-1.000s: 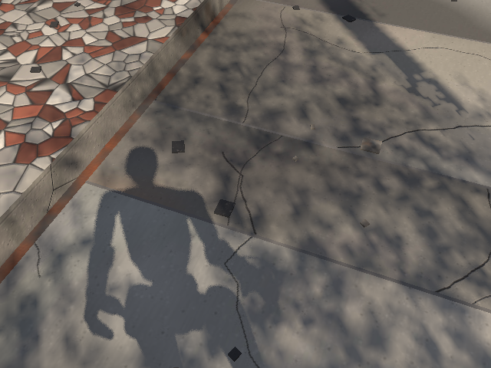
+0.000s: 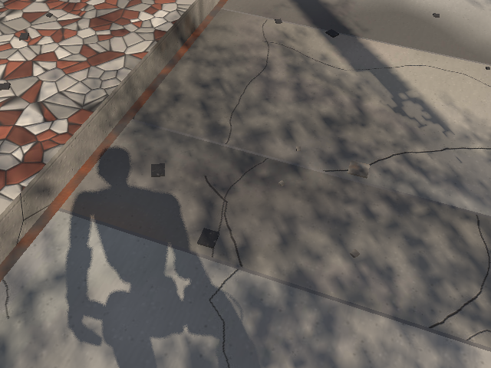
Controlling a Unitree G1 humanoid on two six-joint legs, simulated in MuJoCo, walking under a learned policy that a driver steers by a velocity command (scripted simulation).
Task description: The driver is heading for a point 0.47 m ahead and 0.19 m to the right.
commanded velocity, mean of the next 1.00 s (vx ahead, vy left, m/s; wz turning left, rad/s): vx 0.34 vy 0.00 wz -0.24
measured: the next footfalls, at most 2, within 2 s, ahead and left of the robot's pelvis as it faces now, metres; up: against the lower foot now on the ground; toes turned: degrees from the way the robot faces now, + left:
right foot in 0.26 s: +0.31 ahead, -0.08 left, +0.00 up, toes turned -7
left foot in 0.76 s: +0.60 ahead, +0.00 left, +0.00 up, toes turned -15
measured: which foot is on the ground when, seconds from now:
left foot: down 0.00-0.24, up 0.26-0.74, down 0.76-1.00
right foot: up 0.00-0.24, down 0.26-0.78, up 0.80-1.00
